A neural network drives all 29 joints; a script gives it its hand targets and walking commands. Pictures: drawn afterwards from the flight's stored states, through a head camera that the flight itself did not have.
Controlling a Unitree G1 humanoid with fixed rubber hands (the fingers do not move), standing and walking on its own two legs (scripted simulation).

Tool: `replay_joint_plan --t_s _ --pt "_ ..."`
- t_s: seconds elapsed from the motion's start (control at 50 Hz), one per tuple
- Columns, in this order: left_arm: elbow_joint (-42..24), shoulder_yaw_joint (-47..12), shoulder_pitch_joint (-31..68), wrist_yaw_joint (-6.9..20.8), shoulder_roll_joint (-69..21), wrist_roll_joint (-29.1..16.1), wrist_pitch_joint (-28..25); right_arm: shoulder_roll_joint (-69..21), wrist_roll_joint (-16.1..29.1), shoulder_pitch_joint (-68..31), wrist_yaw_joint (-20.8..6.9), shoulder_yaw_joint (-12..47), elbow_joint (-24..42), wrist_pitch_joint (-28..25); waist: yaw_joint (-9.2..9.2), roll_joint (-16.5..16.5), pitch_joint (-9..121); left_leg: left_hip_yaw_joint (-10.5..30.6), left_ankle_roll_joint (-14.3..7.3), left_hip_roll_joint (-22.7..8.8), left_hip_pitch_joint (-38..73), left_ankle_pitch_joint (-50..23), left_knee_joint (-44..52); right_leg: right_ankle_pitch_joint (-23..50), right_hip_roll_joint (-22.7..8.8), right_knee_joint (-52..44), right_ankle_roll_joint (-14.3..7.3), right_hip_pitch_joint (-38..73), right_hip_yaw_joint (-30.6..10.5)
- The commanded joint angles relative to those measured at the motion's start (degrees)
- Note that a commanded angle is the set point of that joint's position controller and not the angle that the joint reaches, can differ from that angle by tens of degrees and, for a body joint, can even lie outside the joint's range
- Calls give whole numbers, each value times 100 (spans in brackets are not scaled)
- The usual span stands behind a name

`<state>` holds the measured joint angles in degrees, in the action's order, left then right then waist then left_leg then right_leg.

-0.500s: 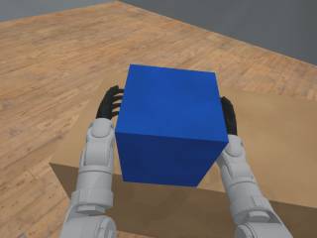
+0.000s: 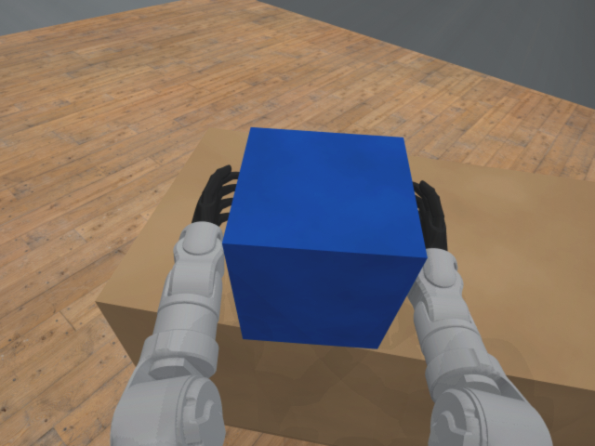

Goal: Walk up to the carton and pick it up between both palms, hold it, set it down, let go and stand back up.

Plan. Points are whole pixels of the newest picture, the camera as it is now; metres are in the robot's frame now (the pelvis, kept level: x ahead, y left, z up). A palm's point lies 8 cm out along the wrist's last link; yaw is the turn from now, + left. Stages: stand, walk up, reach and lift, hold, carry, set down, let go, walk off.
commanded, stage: set down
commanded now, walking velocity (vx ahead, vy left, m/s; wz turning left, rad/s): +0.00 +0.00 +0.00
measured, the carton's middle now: (317, 244) +0.40 -0.01 +0.08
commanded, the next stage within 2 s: none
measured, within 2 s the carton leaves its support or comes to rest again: rests again in 1.46 s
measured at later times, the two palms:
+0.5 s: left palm (219, 222) +0.43 +0.14 +0.09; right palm (425, 240) +0.40 -0.17 +0.09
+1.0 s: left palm (230, 227) +0.45 +0.12 +0.06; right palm (424, 243) +0.42 -0.18 +0.07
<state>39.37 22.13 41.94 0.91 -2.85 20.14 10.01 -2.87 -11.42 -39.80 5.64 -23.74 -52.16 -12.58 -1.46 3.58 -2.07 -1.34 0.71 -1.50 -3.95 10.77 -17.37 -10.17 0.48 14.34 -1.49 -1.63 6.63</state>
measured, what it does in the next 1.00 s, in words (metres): stands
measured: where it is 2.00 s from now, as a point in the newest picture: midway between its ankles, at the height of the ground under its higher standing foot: outside the picture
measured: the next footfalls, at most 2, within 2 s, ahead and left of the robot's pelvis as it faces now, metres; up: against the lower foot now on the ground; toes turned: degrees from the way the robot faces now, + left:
none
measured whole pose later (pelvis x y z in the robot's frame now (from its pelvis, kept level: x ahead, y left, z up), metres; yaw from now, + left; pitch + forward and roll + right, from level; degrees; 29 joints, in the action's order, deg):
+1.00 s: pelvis +0.02 +0.00 +0.00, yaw -2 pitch +10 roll +0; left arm 55.2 26.7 47.2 -1.8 -1.7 19.1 -1.1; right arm -3.2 -22.3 -44.7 2.6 -34.9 -56.7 -14.9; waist -1.4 1.2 4.1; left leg -3.8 0.5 -1.9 -17.4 11.6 -19.1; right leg -11.3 0.3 18.0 -1.4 -16.7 5.2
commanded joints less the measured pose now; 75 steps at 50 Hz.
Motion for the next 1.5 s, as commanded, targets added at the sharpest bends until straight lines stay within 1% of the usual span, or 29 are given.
replay_joint_plan --t_s 0.0,0.32,0.66,0.88,1.12,1.26,1.44,1.48 --pt "-291 -1645 3135 530 -2657 -178 -318 -2144 -303 -3649 -770 1384 561 -263 -27 -403 2470 -400 168 157 278 -1923 50 2760 11 290 415 1104 137" --pt "46 -1485 3279 367 -2669 -162 -592 -2251 -610 -3650 -934 1078 274 -328 -8 -481 2897 -378 205 88 278 -2549 -179 3242 27 469 372 813 104" --pt "597 -1214 3535 256 -2625 -160 -1009 -2447 -1028 -3690 -1051 766 -61 -423 4 -425 3391 -373 126 34 -53 -2796 -314 3793 -43 721 372 586 2" --pt "1043 -969 3816 201 -2560 -135 -1325 -2573 -1314 -3758 -1132 495 -344 -450 9 -411 3747 -384 75 -7 -244 -2834 -370 3921 -96 843 378 318 -51" --pt "1523 -660 4139 143 -2472 -75 -1596 -2669 -1602 -3870 -1228 159 -662 -428 15 -419 4079 -403 31 -59 -305 -2880 -460 3837 -129 915 397 -193 -67" --pt "1780 -569 4080 136 -2478 -31 -1871 -2820 -1727 -3761 -1206 201 -819 -560 64 -385 4221 -436 -34 -62 -576 -2977 -504 4143 -179 1042 397 -167 -112" --pt "2087 -669 4184 76 -2581 -44 -2340 -2890 -1876 -3762 -1140 206 -1096 -892 34 -379 4615 -442 16 -106 -804 -3165 -612 4319 -177 1116 332 -278 -121" --pt "2219 -642 4096 66 -2550 13 -2414 -2881 -1897 -3725 -1134 211 -1193 -936 21 -357 4598 -422 -12 -102 -911 -3067 -579 4298 -186 1115 327 -213 -138"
